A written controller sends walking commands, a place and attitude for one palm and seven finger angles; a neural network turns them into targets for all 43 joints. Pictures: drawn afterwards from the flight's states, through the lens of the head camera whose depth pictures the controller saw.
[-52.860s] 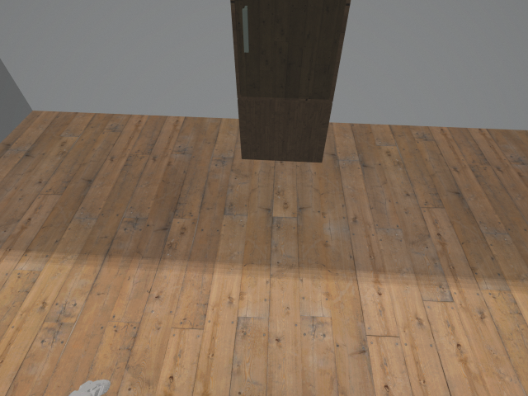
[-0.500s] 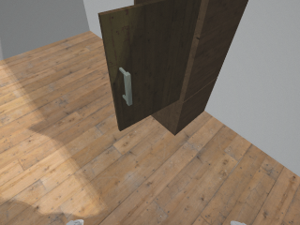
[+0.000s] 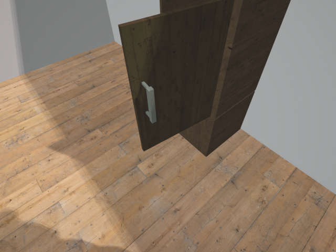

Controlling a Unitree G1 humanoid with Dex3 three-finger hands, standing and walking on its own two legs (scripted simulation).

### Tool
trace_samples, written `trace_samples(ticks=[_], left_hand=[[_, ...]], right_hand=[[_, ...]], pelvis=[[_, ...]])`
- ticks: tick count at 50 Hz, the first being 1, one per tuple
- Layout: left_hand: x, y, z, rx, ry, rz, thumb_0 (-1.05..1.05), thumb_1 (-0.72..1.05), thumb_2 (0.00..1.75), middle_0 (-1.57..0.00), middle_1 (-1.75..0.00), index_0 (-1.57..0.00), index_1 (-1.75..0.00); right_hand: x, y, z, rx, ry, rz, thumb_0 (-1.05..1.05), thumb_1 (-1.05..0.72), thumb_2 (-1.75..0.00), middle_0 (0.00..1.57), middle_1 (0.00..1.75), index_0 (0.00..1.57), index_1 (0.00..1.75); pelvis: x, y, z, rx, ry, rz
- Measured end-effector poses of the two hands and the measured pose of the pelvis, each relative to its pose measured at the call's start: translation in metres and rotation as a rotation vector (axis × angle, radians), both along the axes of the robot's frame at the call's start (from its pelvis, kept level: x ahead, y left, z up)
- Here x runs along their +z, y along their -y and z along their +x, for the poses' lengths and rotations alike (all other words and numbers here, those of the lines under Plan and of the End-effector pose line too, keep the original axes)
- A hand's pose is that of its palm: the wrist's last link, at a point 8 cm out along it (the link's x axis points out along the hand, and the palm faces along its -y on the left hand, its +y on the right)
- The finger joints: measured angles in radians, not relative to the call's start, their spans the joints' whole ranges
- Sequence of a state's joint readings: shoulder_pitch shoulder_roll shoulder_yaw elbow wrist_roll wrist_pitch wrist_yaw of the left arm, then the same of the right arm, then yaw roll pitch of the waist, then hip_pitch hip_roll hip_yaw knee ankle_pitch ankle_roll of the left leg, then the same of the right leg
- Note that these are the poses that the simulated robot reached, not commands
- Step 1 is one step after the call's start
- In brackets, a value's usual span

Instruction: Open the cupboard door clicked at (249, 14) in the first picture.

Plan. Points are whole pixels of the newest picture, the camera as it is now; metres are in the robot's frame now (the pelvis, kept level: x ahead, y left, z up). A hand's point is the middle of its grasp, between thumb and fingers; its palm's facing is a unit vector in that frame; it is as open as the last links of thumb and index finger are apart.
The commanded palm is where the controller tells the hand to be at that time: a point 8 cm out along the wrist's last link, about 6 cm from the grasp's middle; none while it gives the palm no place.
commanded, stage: let the arm hang, fingers relaxed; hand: left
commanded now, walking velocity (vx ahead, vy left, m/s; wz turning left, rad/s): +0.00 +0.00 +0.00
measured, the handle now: (148, 103) +0.61 +0.11 -0.03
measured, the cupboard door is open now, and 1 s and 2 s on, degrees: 83 83 83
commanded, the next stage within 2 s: look to check the result in 0.34 s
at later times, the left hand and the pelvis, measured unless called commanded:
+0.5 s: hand out of the picture +0.05 +0.17 -0.17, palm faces +0.00 -0.97 -0.23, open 7.4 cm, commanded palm none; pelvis +0.02 -0.02 +0.00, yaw +0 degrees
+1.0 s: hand out of the picture +0.05 +0.18 -0.17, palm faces -0.01 -0.97 -0.25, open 7.4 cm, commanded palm none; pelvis +0.03 -0.02 +0.00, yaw -1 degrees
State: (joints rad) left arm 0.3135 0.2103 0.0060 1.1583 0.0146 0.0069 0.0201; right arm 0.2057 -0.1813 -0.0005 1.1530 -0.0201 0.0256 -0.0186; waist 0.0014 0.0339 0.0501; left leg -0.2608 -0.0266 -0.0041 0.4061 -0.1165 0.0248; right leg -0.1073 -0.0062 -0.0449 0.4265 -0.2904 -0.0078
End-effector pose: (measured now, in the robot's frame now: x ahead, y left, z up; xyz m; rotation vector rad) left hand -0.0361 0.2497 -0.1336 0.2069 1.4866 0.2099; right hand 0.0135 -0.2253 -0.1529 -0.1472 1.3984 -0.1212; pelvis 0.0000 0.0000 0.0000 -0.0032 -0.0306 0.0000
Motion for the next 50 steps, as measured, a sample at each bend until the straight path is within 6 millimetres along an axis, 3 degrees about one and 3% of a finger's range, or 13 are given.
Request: trace_samples(ticks=[8,15,28,38,50], left_hand=[[-0.004,0.018,0.055,-0.045,0.133,-0.032,0.0,0.9,0.9,-0.2,-0.3,-0.2,-0.3],[-0.005,0.03,0.079,-0.061,0.172,-0.053,0.0,0.9,0.9,-0.2,-0.3,-0.2,-0.3],[-0.005,0.028,0.074,-0.044,0.116,-0.03,0.0,0.9,0.9,-0.2,-0.3,-0.2,-0.3],[-0.003,0.023,0.07,-0.039,0.092,-0.015,0.01,0.9,0.9,-0.2,-0.3,-0.2,-0.3],[-0.002,0.021,0.086,-0.05,0.121,-0.016,0.01,0.9,0.9,-0.2,-0.3,-0.2,-0.3]], right_hand=[[0.005,0.013,0.015,-0.005,0.051,-0.018,0.01,-0.92,-0.9,0.2,0.3,0.2,0.3],[0.007,0.022,0.015,-0.011,0.038,-0.032,0.0,-0.91,-0.9,0.2,0.3,0.2,0.3],[0.008,0.032,0.018,-0.013,-0.001,-0.043,0.0,-0.91,-0.9,0.2,0.3,0.2,0.3],[0.01,0.039,0.038,0.0,0.027,-0.054,0.0,-0.91,-0.9,0.2,0.3,0.2,0.3],[0.014,0.044,0.059,0.015,0.07,-0.069,0.0,-0.91,-0.9,0.2,0.3,0.2,0.3]], pelvis=[[0.001,0.006,0.005,-0.005,0.002,0.006],[0.001,0.012,0.011,-0.004,-0.002,0.006],[0.002,0.02,0.021,-0.004,-0.004,0.005],[0.003,0.022,0.026,-0.007,-0.003,0.006],[0.003,0.021,0.031,-0.009,-0.006,0.008]])
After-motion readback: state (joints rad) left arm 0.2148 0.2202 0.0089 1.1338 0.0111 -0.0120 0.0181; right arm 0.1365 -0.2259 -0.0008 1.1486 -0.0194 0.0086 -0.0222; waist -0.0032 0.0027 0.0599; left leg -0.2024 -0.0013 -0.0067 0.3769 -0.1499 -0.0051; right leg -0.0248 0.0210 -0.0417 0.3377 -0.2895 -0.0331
